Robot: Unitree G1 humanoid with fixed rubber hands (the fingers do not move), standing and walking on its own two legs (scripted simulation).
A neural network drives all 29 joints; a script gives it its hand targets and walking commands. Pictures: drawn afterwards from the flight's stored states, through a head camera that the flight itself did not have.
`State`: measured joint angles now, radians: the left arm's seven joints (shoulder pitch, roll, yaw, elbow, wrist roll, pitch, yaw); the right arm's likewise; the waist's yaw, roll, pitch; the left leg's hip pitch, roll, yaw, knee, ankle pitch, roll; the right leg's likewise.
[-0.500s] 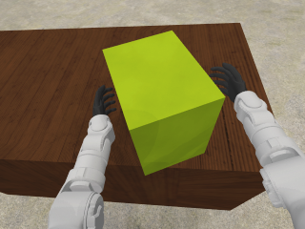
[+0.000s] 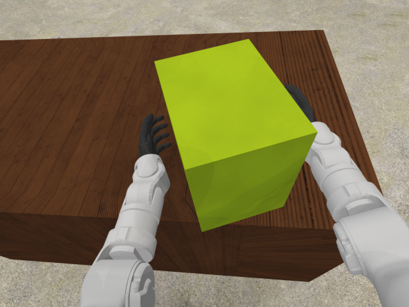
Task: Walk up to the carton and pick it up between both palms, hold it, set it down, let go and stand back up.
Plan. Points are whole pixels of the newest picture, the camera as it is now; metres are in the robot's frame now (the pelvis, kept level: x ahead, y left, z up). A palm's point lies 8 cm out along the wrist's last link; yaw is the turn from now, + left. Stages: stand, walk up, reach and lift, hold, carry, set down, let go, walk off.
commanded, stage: reach and lift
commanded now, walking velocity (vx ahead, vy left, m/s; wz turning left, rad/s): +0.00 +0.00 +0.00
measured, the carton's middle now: (224, 140) +0.44 +0.03 +0.05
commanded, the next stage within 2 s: none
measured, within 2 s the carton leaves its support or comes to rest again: leaves its support in 1.10 s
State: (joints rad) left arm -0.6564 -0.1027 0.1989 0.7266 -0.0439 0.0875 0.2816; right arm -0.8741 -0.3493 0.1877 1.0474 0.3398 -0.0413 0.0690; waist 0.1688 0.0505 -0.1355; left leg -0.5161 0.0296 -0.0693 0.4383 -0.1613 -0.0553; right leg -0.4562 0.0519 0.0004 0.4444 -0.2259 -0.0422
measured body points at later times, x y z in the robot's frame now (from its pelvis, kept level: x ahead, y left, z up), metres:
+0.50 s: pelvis +0.00 +0.00 +0.00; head +0.06 -0.03 +0.45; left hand +0.39 +0.17 +0.06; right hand +0.48 -0.13 +0.08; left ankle +0.02 +0.15 -0.74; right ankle -0.02 -0.09 -0.74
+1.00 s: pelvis -0.01 +0.00 +0.00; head +0.05 -0.03 +0.45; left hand +0.38 +0.18 +0.07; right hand +0.47 -0.11 +0.09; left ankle +0.02 +0.15 -0.74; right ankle -0.02 -0.09 -0.74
